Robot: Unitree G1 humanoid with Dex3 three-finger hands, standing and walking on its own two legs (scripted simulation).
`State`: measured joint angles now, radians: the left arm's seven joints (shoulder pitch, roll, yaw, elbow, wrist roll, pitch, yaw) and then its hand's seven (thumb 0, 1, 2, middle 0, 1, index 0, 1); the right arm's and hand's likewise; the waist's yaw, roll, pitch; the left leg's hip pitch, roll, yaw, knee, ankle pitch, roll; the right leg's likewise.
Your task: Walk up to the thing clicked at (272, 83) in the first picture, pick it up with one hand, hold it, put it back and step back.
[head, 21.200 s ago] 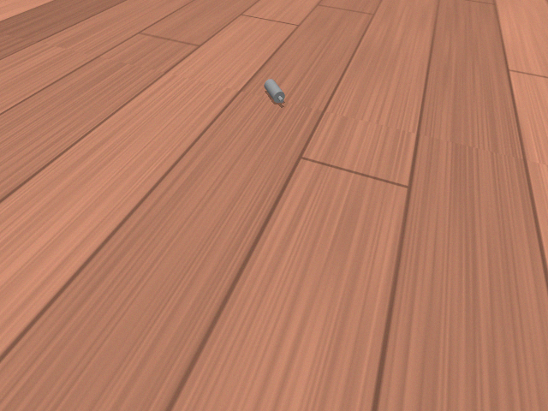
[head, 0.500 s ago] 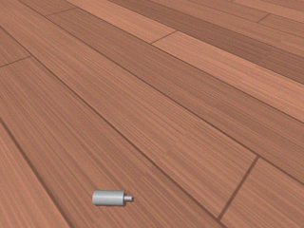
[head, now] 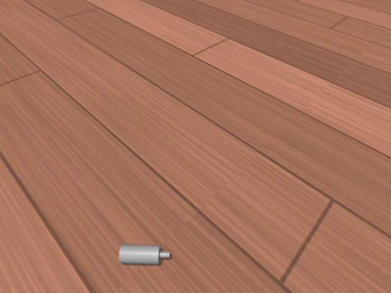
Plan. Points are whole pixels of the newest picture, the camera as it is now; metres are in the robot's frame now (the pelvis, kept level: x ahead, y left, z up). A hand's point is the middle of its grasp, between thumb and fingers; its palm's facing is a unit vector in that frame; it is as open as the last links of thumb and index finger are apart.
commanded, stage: rise first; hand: left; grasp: from above
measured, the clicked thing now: (145, 254) +0.42 +0.21 -0.74
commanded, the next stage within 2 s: none
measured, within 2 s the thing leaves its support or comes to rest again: neither
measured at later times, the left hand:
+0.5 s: hand out of the picture +0.14 +0.26 -0.20, palm faces -0.09 -0.92 -0.38, open 13.0 cm
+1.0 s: hand out of the picture +0.12 +0.27 -0.25, palm faces -0.19 -0.86 -0.47, open 14.2 cm
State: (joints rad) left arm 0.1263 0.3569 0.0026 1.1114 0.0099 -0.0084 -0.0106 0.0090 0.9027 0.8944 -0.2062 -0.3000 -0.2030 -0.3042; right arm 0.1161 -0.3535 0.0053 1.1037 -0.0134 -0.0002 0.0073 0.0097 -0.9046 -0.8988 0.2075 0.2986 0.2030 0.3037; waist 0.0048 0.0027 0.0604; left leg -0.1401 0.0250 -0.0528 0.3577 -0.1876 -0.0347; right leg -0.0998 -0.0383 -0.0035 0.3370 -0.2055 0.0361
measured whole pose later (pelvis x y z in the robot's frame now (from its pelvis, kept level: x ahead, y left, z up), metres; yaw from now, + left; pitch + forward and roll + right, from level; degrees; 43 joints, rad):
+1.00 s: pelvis -0.02 +0.01 -0.12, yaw -2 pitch +21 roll -3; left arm 0.27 0.33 0.15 0.39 0.26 0.23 -0.01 0.00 -0.54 0.97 -0.08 -1.06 -0.07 -1.07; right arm 0.17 -0.23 -0.02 0.52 -0.01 -0.14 -0.01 0.01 -0.92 -0.90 0.21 0.30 0.20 0.30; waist -0.02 0.01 -0.13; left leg -1.06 0.03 -0.08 1.26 -0.56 -0.04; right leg -1.01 -0.01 0.00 1.22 -0.57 0.04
